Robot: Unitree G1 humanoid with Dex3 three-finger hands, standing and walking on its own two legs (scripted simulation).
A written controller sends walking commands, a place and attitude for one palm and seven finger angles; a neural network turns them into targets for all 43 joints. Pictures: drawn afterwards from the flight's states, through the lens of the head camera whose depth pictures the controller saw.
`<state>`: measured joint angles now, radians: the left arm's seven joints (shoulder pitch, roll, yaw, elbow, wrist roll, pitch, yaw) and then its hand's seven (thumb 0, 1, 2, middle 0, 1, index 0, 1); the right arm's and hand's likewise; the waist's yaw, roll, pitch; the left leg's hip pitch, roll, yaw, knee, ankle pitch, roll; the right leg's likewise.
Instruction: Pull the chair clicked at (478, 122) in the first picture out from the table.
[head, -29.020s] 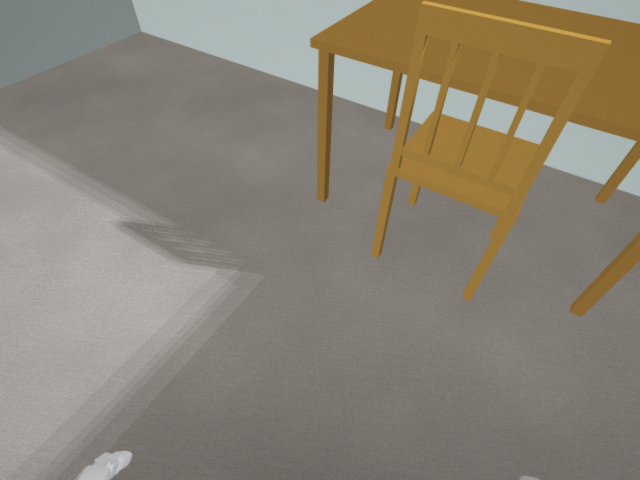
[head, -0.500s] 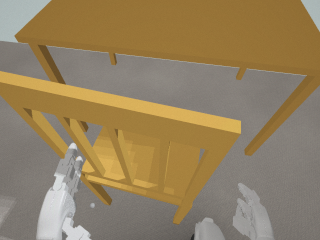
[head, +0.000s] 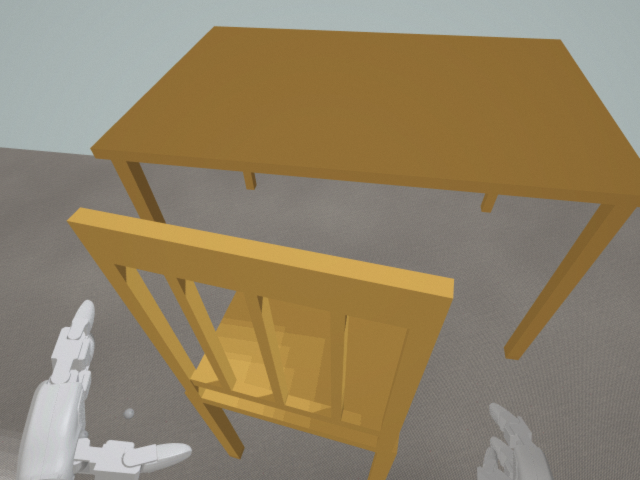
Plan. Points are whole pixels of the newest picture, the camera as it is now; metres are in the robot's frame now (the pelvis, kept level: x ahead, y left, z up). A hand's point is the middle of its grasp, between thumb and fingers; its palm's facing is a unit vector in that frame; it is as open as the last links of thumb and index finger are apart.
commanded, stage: draw the hand back to the body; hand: left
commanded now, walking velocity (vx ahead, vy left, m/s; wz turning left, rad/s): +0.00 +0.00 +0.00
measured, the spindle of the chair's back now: (271, 354) +0.30 +0.10 -0.03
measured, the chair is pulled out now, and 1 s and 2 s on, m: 0.29 0.29 0.29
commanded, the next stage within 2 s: step back with the hand held close in 0.84 s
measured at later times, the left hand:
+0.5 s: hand (37, 317) +0.20 +0.26 +0.20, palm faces +0.50 -0.74 -0.45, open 8.9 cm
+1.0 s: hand (32, 304) +0.22 +0.27 +0.20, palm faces +0.50 -0.76 -0.41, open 7.4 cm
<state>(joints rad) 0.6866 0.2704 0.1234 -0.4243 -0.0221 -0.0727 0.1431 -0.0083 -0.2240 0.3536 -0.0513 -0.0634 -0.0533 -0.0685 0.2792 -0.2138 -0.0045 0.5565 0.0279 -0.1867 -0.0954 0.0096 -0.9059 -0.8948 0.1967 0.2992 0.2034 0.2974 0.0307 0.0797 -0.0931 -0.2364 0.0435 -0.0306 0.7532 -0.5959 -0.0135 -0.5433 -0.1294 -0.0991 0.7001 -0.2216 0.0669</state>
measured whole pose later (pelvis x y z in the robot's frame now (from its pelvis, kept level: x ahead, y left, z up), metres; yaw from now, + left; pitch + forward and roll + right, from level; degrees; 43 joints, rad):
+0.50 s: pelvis +0.01 -0.01 +0.02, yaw -2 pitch -2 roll -2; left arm 0.48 0.35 0.38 -0.45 -0.02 -0.15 0.17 0.01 0.66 0.78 -0.18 -0.25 -0.18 -0.25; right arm 0.22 -0.23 -0.01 0.65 0.01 -0.21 -0.08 0.01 -0.91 -0.89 0.20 0.30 0.20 0.30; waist 0.07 0.10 0.02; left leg 0.04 0.06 0.01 0.45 -0.46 -0.02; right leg -0.30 -0.09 -0.09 0.46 -0.12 0.06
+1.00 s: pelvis +0.01 +0.01 +0.02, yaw -2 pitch -2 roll -2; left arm 0.45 0.33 0.38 -0.44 -0.03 -0.14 0.16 0.02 0.89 0.90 -0.21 -0.30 -0.22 -0.30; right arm 0.21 -0.21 0.00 0.66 0.00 -0.19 -0.07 0.01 -0.91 -0.89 0.20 0.30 0.20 0.30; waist 0.08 0.09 0.03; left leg 0.07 0.05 0.03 0.43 -0.46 0.00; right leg -0.28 -0.10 -0.07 0.45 -0.12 0.07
